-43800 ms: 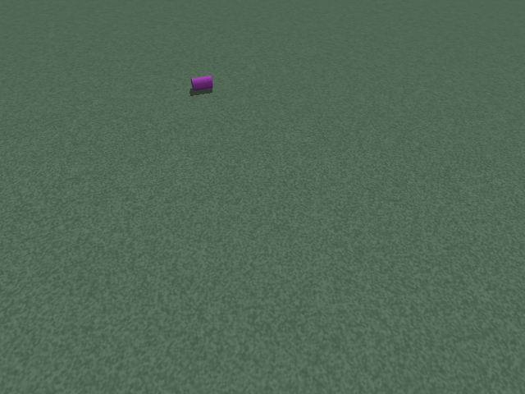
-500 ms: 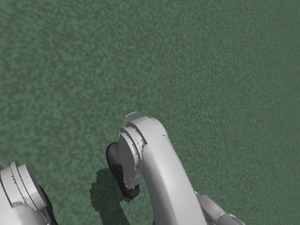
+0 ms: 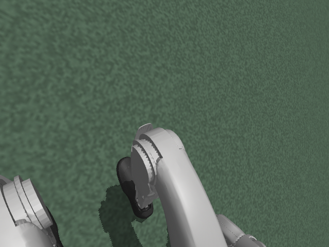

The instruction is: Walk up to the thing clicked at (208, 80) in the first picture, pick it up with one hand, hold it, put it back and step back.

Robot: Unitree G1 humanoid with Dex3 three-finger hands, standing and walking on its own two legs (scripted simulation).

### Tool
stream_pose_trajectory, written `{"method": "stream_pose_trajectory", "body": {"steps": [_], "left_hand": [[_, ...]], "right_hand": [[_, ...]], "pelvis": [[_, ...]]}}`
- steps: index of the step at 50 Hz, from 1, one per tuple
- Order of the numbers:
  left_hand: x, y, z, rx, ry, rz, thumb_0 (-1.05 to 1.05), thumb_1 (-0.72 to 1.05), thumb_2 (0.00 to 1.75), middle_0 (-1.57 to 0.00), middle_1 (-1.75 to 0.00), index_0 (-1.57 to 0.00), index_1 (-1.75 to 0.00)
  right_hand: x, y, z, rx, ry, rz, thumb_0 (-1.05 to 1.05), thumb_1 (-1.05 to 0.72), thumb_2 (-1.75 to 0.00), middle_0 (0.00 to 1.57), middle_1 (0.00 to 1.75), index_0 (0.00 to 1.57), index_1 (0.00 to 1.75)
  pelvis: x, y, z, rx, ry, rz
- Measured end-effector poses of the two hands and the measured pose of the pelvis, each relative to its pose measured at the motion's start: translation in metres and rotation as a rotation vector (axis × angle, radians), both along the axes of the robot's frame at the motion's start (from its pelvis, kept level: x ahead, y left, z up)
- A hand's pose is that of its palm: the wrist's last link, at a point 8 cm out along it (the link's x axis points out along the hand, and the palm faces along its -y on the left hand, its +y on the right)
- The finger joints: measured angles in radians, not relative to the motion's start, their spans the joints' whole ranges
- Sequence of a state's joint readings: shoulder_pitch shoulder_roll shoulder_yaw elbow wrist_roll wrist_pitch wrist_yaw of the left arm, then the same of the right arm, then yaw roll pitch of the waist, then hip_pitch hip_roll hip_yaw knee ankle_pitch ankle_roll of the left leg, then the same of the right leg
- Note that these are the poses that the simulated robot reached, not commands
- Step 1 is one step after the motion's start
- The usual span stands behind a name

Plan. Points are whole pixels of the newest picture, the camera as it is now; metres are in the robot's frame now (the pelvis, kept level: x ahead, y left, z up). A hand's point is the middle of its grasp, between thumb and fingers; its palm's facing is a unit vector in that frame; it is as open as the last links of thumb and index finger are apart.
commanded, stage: settle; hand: left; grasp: from above
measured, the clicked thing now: out of the picture +0.45 +0.40 -0.27
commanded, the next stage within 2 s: lift in 0.90 s
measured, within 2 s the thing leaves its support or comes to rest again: leaves its support in 0.38 s
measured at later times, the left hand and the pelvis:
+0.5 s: hand out of the picture +0.45 +0.40 -0.23, palm faces -0.32 -0.25 -0.91, open 11.2 cm; pelvis +0.01 +0.00 +0.00, yaw +1 degrees
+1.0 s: hand out of the picture +0.43 +0.40 -0.15, palm faces -0.37 -0.23 -0.90, open 11.2 cm; pelvis +0.00 -0.01 +0.01, yaw +6 degrees
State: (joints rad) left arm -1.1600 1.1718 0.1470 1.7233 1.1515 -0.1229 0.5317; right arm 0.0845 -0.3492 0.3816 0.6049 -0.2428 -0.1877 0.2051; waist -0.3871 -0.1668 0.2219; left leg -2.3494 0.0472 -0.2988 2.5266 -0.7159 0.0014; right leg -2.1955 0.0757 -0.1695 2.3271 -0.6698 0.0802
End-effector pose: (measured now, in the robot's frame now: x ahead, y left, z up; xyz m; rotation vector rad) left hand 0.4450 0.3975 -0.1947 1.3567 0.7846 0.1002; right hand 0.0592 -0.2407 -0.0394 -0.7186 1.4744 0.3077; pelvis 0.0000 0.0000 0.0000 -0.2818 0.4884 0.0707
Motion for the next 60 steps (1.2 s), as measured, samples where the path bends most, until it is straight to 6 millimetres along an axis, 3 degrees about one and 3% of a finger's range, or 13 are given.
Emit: {"method": "stream_pose_trajectory", "body": {"steps": [20, 32, 38, 48, 60], "left_hand": [[0.003, 0.002, 0.008, -0.008, -0.018, 0.010, 0.00, -0.09, 0.45, -0.59, -0.54, -0.61, -0.54], [0.001, 0.012, 0.057, 0.020, -0.041, 0.018, 0.00, -0.08, 0.40, -0.61, -0.51, -0.63, -0.51], [-0.005, 0.014, 0.080, 0.018, -0.007, 0.017, 0.00, -0.08, 0.39, -0.62, -0.51, -0.63, -0.51], [-0.007, 0.009, 0.102, 0.010, 0.005, -0.013, 0.00, -0.10, 0.42, -0.63, -0.53, -0.64, -0.52], [-0.011, 0.003, 0.131, -0.008, 0.008, -0.010, 0.00, -0.11, 0.42, -0.63, -0.52, -0.65, -0.52]], "right_hand": [[0.007, -0.007, 0.002, -0.005, 0.011, -0.020, 0.00, -0.90, -0.90, 0.20, 0.30, 0.21, 0.29], [0.044, -0.015, -0.014, 0.048, -0.097, -0.071, 0.00, -0.90, -0.89, 0.20, 0.30, 0.20, 0.29], [0.054, -0.013, -0.024, 0.082, -0.127, -0.095, 0.00, -0.90, -0.89, 0.20, 0.30, 0.20, 0.29], [0.043, -0.018, -0.029, 0.065, -0.119, -0.146, 0.00, -0.89, -0.89, 0.20, 0.30, 0.20, 0.29], [0.023, -0.031, -0.018, 0.007, -0.097, -0.230, 0.00, -0.90, -0.89, 0.20, 0.30, 0.21, 0.29]], "pelvis": [[0.005, -0.002, 0.001, 0.007, 0.037, 0.004], [0.007, -0.003, 0.003, 0.034, 0.080, 0.022], [0.005, -0.005, 0.006, 0.053, 0.088, 0.037], [0.001, -0.010, 0.010, 0.077, 0.089, 0.050], [-0.002, -0.012, 0.022, 0.090, 0.104, 0.061]]}}
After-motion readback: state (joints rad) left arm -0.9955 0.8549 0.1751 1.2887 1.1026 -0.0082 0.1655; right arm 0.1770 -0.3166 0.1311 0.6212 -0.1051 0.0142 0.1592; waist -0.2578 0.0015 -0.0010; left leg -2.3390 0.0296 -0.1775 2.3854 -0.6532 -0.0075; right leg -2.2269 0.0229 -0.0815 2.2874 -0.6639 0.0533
